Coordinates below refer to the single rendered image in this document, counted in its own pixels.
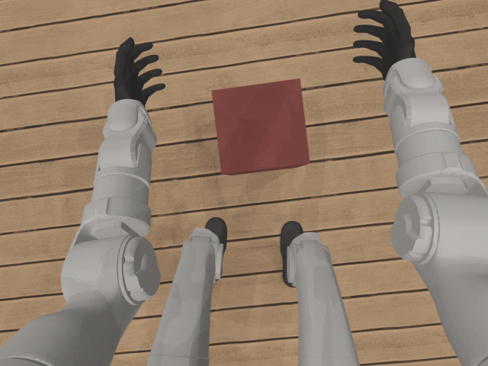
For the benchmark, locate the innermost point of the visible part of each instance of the right robot hand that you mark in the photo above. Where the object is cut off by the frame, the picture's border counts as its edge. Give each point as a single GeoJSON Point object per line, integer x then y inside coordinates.
{"type": "Point", "coordinates": [396, 36]}

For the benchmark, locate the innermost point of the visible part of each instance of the left robot hand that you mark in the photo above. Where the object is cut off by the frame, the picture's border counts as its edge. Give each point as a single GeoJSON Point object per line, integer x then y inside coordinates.
{"type": "Point", "coordinates": [127, 83]}

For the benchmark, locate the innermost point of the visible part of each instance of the robot right forearm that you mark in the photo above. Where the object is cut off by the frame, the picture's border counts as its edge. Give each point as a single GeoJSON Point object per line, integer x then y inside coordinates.
{"type": "Point", "coordinates": [425, 138]}

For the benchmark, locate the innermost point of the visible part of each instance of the carton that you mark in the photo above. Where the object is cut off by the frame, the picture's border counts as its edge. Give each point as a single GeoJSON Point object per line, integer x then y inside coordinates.
{"type": "Point", "coordinates": [261, 127]}

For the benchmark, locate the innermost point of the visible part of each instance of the left robot upper arm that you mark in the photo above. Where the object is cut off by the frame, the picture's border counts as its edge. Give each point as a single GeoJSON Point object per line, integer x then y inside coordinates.
{"type": "Point", "coordinates": [105, 282]}

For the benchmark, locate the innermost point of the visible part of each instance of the right robot upper arm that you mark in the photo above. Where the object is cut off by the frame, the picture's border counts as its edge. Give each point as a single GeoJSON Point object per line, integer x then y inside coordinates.
{"type": "Point", "coordinates": [445, 236]}

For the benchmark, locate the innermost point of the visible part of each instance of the robot left shin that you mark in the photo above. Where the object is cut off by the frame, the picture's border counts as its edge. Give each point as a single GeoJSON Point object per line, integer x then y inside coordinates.
{"type": "Point", "coordinates": [200, 232]}

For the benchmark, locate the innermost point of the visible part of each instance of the robot left forearm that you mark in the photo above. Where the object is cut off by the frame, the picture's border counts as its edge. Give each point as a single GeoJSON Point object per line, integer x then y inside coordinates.
{"type": "Point", "coordinates": [119, 203]}

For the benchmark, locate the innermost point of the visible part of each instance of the robot left thigh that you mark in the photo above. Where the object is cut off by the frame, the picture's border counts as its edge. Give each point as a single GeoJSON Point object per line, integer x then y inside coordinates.
{"type": "Point", "coordinates": [182, 338]}

